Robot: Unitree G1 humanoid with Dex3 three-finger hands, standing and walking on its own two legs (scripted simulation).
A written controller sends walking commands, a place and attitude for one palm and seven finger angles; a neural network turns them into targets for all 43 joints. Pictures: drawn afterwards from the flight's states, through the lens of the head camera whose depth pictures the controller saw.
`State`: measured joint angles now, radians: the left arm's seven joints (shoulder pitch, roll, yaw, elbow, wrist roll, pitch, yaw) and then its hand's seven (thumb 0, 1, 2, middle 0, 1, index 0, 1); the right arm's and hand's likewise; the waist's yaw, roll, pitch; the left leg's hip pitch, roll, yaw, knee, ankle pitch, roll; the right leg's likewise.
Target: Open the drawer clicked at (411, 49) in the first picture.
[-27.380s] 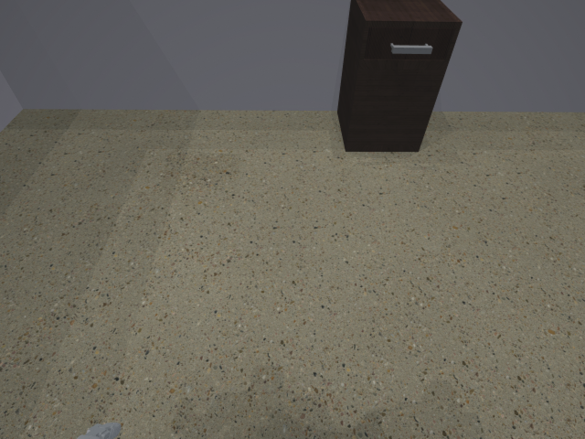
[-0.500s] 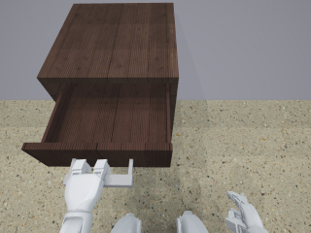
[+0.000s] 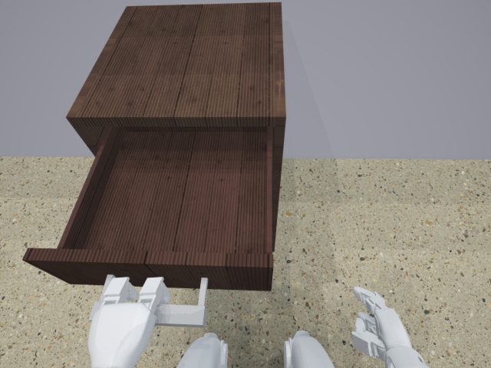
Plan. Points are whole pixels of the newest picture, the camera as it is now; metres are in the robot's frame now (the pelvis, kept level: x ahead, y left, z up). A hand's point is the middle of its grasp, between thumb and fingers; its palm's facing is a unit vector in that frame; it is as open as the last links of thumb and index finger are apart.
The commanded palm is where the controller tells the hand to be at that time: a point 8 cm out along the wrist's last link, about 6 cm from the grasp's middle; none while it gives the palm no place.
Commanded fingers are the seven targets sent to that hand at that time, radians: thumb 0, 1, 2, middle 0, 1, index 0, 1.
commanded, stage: pull the drawer open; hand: left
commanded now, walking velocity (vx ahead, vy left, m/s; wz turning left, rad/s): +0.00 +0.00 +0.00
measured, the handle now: (153, 298) +0.24 +0.17 -0.04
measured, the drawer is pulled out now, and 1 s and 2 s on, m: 0.28 0.30 0.30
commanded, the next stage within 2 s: open the thumb to release the handle in 0.30 s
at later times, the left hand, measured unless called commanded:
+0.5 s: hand (135, 347) +0.17 +0.19 -0.06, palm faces -0.12 -0.10 -0.99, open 6.2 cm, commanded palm +0.14 +0.21 -0.01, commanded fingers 0.00 0.48 0.72 -0.37 -1.30 -0.37 -1.30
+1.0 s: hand (127, 348) +0.17 +0.20 -0.06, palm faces -0.07 -0.10 -0.99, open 13.2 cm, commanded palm +0.15 +0.20 -0.01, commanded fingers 0.00 -0.50 0.30 -0.30 -1.20 -0.30 -1.20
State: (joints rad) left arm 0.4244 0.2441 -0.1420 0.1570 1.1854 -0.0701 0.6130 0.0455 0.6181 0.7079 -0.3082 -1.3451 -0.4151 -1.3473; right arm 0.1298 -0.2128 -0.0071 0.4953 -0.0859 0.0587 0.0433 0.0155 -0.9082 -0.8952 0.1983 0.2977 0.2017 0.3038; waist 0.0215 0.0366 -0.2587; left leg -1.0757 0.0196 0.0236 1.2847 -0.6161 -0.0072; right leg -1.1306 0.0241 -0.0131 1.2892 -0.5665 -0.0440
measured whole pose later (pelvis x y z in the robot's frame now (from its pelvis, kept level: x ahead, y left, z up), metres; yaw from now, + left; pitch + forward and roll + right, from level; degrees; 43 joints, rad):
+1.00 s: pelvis -0.02 -0.01 -0.01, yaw +1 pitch +23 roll +1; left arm 0.43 0.28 -0.09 0.12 1.15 -0.12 0.62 0.00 -0.39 0.35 -0.33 -1.23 -0.32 -1.21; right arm 0.12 -0.23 -0.02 0.52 -0.08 0.06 0.00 0.02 -0.91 -0.90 0.20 0.30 0.20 0.30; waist 0.04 0.04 -0.25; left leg -1.15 0.01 0.00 1.35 -0.60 -0.02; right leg -1.20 0.01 -0.04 1.35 -0.56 -0.06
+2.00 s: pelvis -0.01 +0.01 +0.03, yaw +1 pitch +18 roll +0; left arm 0.43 0.29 -0.17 0.09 1.11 -0.02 0.57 0.00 -0.49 0.30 -0.32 -1.20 -0.41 -1.22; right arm 0.16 -0.22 -0.01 0.49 -0.07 0.08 0.01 0.02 -0.91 -0.90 0.20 0.30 0.20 0.30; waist 0.03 0.05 -0.21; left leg -0.93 0.01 0.01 1.17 -0.55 0.00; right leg -0.97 0.01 -0.02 1.15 -0.51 -0.03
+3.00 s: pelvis +0.01 +0.01 +0.07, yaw -1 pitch +11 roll +1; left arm 0.52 0.28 -0.18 -0.10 1.06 0.02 0.49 0.00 -0.49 0.30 -0.31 -1.20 -0.32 -1.20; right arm 0.19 -0.23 -0.01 0.45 -0.03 0.11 0.06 0.02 -0.91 -0.90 0.20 0.30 0.20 0.30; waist 0.06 0.07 -0.17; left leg -0.63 0.01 0.03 0.93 -0.49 0.00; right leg -0.69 0.02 0.01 0.94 -0.45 -0.03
